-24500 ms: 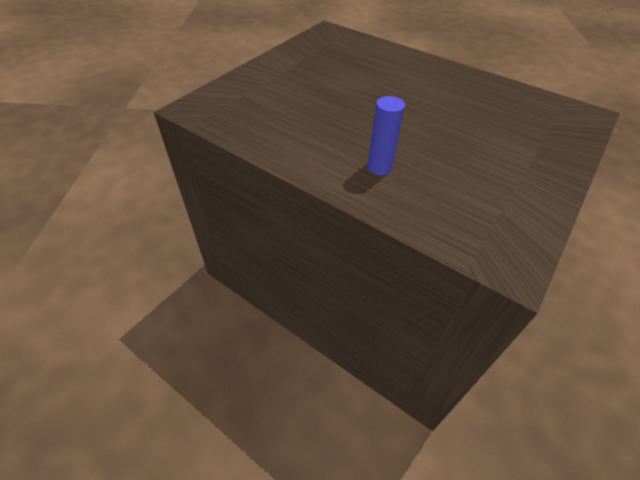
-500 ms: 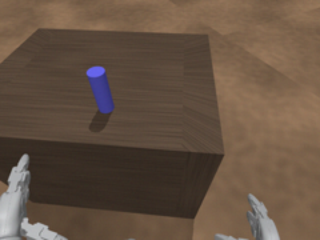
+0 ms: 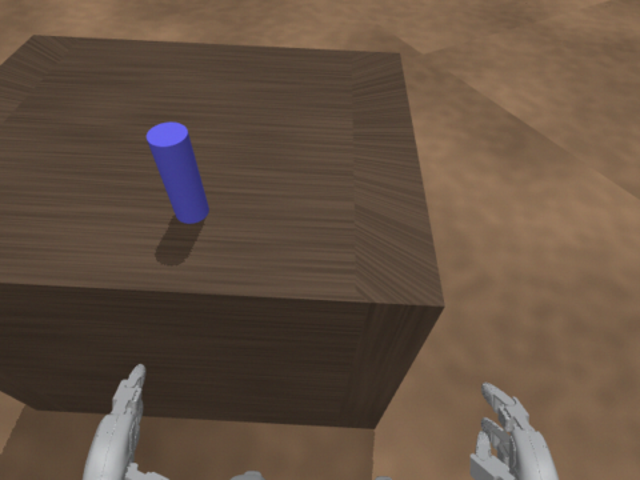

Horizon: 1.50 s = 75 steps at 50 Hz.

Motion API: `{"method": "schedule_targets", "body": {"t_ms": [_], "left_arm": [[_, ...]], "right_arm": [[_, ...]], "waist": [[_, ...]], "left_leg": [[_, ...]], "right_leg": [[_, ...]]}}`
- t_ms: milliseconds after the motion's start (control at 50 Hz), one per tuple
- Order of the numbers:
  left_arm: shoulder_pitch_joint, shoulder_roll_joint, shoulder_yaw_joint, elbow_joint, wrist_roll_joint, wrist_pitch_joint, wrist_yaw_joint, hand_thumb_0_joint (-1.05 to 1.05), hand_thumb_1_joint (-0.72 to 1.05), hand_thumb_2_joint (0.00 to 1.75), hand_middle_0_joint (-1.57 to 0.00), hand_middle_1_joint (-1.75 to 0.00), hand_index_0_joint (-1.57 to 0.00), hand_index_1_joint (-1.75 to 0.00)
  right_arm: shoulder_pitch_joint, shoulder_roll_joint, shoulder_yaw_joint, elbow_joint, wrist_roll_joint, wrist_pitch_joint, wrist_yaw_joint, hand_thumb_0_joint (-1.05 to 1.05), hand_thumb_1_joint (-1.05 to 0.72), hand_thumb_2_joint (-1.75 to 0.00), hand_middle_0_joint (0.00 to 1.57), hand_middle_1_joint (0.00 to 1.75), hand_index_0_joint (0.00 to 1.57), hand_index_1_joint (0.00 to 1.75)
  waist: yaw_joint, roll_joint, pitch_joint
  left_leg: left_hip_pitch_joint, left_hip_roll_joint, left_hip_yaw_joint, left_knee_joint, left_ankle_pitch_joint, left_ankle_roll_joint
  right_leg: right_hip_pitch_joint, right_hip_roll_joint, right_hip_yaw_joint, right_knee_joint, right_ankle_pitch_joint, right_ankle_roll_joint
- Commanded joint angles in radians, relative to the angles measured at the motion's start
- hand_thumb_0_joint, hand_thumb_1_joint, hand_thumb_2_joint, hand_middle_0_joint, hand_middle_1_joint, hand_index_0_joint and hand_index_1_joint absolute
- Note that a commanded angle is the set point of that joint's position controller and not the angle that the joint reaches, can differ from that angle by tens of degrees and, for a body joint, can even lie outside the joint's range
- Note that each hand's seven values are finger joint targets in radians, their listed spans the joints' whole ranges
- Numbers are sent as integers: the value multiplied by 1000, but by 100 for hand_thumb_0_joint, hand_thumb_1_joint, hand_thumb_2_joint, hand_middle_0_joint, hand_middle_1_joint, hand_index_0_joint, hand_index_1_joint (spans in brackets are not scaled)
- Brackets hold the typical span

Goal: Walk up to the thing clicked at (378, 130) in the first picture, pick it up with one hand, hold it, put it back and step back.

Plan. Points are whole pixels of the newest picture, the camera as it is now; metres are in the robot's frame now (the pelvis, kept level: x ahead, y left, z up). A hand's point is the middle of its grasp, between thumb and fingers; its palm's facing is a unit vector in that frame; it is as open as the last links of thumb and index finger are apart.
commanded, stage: home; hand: left
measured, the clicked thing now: (181, 176) +0.52 +0.22 +0.06
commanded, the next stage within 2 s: none
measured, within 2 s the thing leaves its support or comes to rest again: neither
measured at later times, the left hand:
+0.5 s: hand (173, 449) +0.17 +0.18 -0.05, palm faces +0.11 -0.97 -0.23, open 17.4 cm
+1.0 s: hand (175, 453) +0.17 +0.17 -0.05, palm faces +0.12 -0.96 -0.24, open 17.5 cm
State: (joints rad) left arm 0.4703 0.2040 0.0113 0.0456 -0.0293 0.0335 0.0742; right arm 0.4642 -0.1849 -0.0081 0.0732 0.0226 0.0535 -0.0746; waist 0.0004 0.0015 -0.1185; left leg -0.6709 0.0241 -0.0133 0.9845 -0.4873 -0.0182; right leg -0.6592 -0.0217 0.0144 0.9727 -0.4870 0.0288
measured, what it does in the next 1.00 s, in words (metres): stands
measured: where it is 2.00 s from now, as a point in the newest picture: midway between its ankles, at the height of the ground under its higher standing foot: outside the picture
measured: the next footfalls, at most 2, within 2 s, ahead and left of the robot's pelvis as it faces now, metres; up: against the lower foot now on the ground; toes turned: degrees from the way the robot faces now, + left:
none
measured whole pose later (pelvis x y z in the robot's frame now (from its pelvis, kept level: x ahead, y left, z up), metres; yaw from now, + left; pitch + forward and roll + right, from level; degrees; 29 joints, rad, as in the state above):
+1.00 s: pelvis +0.00 -0.01 -0.01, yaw +0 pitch +11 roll +0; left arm 0.49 0.20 0.00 0.02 -0.02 0.04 0.09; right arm 0.50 -0.20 -0.01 -0.01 0.03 0.14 -0.08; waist 0.01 0.00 -0.14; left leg -0.70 0.02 -0.01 1.01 -0.50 -0.03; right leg -0.70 -0.02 0.02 1.01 -0.51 0.02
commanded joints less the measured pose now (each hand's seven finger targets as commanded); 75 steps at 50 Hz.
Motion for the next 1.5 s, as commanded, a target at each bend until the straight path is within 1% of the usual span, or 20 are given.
{"method": "schedule_targets", "body": {"t_ms": [0, 120, 140, 160, 180, 280, 380, 420, 580, 600, 700, 720, 880, 980, 1060, 1180, 1220, 1260, 1300, 1480], "left_arm": [[29, 78, 41, -162, 1, -48, 7, 0, -54, 6, -5, -5, -5, -5], [3, 95, 55, -190, 3, -46, 6, 0, -55, 5, -5, -5, -5, -5], [-1, 99, 58, -207, 3, -47, 8, 0, -54, 6, -5, -5, -5, -5], [6, 87, 44, -182, 5, -44, 6, 0, -55, 6, -5, -5, -5, -5], [-23, 96, 47, -224, 3, -48, 7, 0, -54, 6, -5, -5, -5, -5], [11, 104, 62, -220, 3, -48, 11, 0, -54, 6, -5, -5, -5, -5], [-2, 95, 50, -216, 3, -46, 12, 0, -55, 5, -5, -5, -5, -5], [12, 98, 55, -221, 4, -44, 13, 0, -56, 5, -5, -5, -5, -5], [-4, 96, 38, -237, 3, -53, 16, 0, -54, 6, -5, -5, -5, -5], [5, 99, 53, -226, 4, -51, 19, 0, -57, 4, -5, -5, -5, -5], [-3, 92, 35, -226, 5, -52, 22, 0, -58, 4, -5, -5, -5, -5], [6, 100, 52, -223, 4, -52, 25, 0, -57, 4, -5, -5, -5, -5], [20, 86, 41, -211, 7, -54, 25, 0, -59, 3, -5, -4, -5, -4], [11, 95, 44, -211, 9, -57, 28, 0, -58, 4, -5, -5, -5, -4], [8, 96, 47, -204, 8, -56, 31, 0, -57, 4, -5, -5, -5, -5], [3, 86, 35, -206, 9, -58, 27, 0, -56, 5, -5, -5, -5, -5], [1, 100, 50, -217, 7, -61, 30, 0, -56, 5, -5, -5, -5, -5], [10, 92, 41, -193, 9, -60, 29, 0, -55, 5, -5, -5, -5, -5], [0, 99, 48, -220, 9, -63, 30, 0, -57, 4, -5, -5, -5, -5], [12, 98, 47, -204, 8, -63, 32, 0, -55, 5, -5, -5, -5, -5]], "right_arm": [[-5, -111, -59, -207, -1, -40, -12, 0, -90, -90, 20, 30, 20, 30], [13, -125, -76, -241, 1, -18, -10, 0, -90, -90, 20, 30, 20, 30], [4, -106, -57, -231, 1, -15, -10, 0, -90, -90, 20, 30, 20, 30], [15, -119, -69, -247, 0, -14, -10, 0, -90, -90, 20, 30, 20, 30], [16, -97, -44, -224, 3, -11, -9, 0, -90, -90, 20, 30, 20, 30], [20, -108, -64, -252, 1, -4, -14, 0, -90, -90, 20, 30, 20, 30], [7, -98, -47, -251, 3, 5, -14, 0, -90, -90, 20, 30, 20, 30], [13, -117, -69, -264, 2, 4, -17, 0, -90, -90, 20, 30, 20, 30], [17, -92, -40, -259, 3, 16, -14, 0, -90, -90, 20, 30, 20, 30], [6, -113, -60, -275, 2, 15, -16, 0, -90, -90, 20, 30, 20, 30], [24, -108, -53, -259, 1, 15, -15, 0, -90, -90, 20, 30, 20, 30], [11, -110, -54, -271, 3, 15, -16, 0, -90, -90, 20, 30, 20, 30], [19, -115, -64, -286, 0, 19, -18, 0, -90, -90, 20, 30, 20, 30], [25, -97, -44, -272, 0, 26, -17, 0, -90, -90, 20, 30, 20, 30], [10, -115, -62, -278, 1, 25, -20, 0, -90, -90, 20, 30, 20, 30], [22, -113, -56, -294, 1, 23, -19, 0, -90, -90, 20, 30, 20, 30], [21, -102, -50, -281, 1, 28, -18, 0, -90, -90, 20, 30, 20, 30], [17, -103, -49, -281, 2, 25, -19, 0, -90, -90, 20, 30, 20, 30], [18, -106, -52, -294, 1, 27, -20, 0, -90, -90, 20, 30, 20, 30], [25, -110, -56, -268, 1, 34, -17, 0, -90, -90, 20, 30, 20, 30]], "waist": [[6, -6, -108], [1, -19, -123], [15, 4, -119], [-4, -4, -122], [10, 23, -110], [6, 7, -146], [4, 0, -99], [2, -11, -123], [4, 17, -116], [5, -4, -111], [0, 15, -98], [8, 3, -93], [1, 0, -131], [10, 3, -118], [5, 0, -89], [-7, -23, -118], [10, -10, -109], [5, -26, -93], [1, -7, -135], [8, 6, -100]], "left_leg": [[90, -15, 39, -154, 274, 13], [90, -18, 44, -142, 292, 14], [85, -21, 48, -144, 277, 14], [95, -17, 45, -142, 296, 12], [87, -18, 45, -147, 272, 12], [91, -23, 52, -125, 286, 16], [62, -25, 56, -131, 221, 20], [69, -22, 50, -133, 227, 19], [63, -23, 49, -134, 228, 17], [60, -20, 44, -139, 221, 17], [61, -18, 41, -145, 205, 13], [54, -19, 43, -150, 186, 15], [68, -19, 48, -133, 231, 14], [61, -20, 49, -130, 238, 14], [50, -22, 49, -147, 165, 16], [65, -23, 58, -124, 211, 21], [48, -26, 56, -128, 192, 19], [51, -25, 59, -132, 183, 20], [64, -26, 59, -123, 206, 21], [59, -20, 50, -135, 228, 15]], "right_leg": [[68, 28, -59, -126, 255, -32], [67, 25, -53, -120, 283, -27], [62, 23, -49, -124, 270, -29], [59, 26, -53, -114, 281, -29], [54, 23, -50, -118, 260, -32], [72, 18, -41, -122, 292, -25], [45, 16, -37, -136, 233, -24], [48, 19, -41, -128, 235, -26], [44, 20, -43, -119, 229, -29], [41, 24, -47, -117, 216, -29], [28, 26, -51, -112, 199, -31], [26, 27, -50, -119, 181, -31], [42, 25, -45, -110, 226, -30], [41, 22, -42, -111, 234, -30], [20, 24, -43, -129, 166, -29], [37, 19, -34, -128, 224, -23], [40, 18, -35, -130, 200, -25], [34, 18, -35, -135, 191, -24], [43, 17, -30, -131, 220, -25], [40, 22, -42, -116, 228, -30]]}}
